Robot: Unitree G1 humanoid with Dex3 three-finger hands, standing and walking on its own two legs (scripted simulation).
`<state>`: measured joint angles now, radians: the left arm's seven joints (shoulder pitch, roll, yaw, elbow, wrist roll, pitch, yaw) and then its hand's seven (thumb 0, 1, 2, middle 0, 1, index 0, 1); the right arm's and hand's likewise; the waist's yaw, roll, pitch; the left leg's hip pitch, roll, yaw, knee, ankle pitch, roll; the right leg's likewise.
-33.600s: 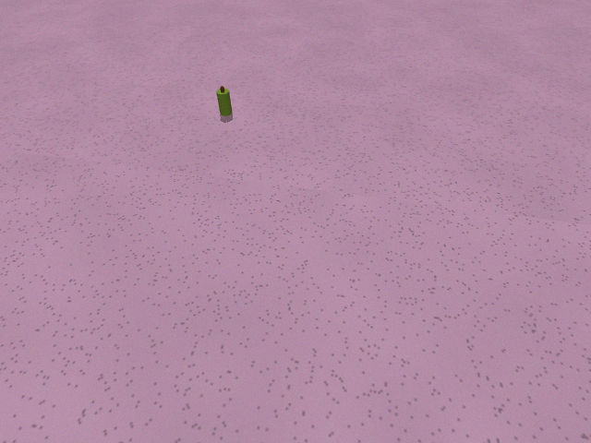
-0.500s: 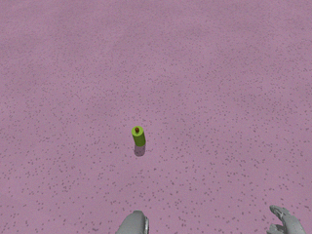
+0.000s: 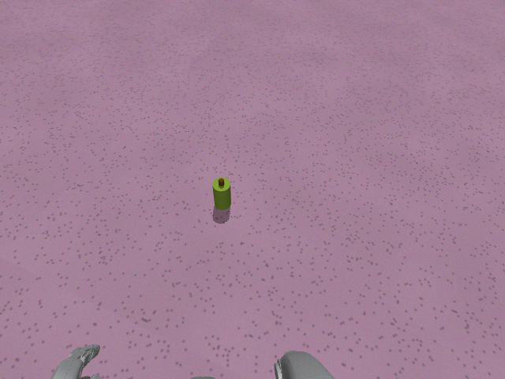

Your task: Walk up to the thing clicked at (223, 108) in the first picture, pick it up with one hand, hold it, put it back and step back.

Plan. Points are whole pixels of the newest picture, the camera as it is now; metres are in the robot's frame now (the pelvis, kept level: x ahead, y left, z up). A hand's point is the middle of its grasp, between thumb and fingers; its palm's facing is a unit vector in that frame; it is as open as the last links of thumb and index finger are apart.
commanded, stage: step back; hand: left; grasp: from the side
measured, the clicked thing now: (222, 191) +0.92 +0.13 -0.67
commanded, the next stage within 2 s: stand in 1.34 s
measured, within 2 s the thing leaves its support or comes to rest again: neither
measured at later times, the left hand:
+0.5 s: hand out of the picture -0.06 +0.27 -0.13, palm faces -0.01 -0.89 -0.45, open 7.4 cm
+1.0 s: hand out of the picture -0.02 +0.23 -0.13, palm faces +0.01 -0.92 -0.39, open 7.3 cm
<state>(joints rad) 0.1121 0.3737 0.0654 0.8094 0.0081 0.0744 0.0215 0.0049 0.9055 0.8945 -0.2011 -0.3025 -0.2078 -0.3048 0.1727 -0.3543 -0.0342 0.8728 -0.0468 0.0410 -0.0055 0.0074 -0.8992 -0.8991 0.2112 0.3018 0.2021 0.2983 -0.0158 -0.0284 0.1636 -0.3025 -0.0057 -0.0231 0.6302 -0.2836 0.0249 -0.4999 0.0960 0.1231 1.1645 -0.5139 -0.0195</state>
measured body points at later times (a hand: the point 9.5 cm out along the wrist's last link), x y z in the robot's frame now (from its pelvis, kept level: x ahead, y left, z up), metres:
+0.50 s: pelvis -0.12 -0.01 +0.00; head -0.10 -0.04 +0.45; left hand -0.06 +0.32 -0.10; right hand -0.08 -0.33 -0.14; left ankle -0.12 +0.13 -0.72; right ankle -0.13 -0.15 -0.73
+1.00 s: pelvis -0.10 -0.03 +0.00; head -0.08 -0.05 +0.45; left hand -0.02 +0.27 -0.10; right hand -0.04 -0.35 -0.13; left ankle -0.09 +0.12 -0.69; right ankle -0.07 -0.14 -0.73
